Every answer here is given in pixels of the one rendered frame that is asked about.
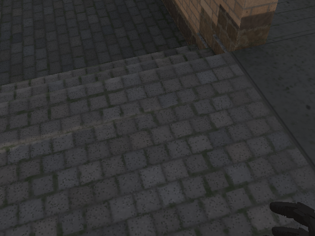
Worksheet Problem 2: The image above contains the robot right hand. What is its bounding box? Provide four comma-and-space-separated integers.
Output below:
263, 202, 315, 236

